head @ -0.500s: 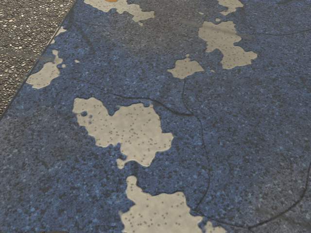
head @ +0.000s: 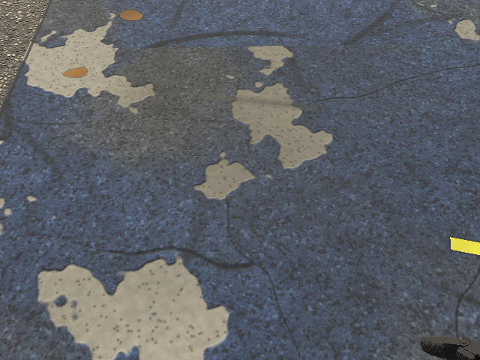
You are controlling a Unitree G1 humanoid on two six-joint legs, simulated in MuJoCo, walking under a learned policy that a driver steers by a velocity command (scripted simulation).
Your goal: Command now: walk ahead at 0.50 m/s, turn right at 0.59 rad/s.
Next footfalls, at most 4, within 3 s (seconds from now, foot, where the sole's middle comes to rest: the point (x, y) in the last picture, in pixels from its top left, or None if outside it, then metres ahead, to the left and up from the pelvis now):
0.48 right None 0.37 -0.19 -0.76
1.00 left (298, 278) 0.73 -0.11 -0.76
1.46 right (392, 243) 0.87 -0.41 -0.76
1.98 left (310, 168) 1.17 -0.17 -0.76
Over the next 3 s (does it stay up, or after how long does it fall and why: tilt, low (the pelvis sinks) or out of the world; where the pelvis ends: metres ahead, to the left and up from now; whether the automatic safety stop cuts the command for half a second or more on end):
stays up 1.46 -0.18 0.02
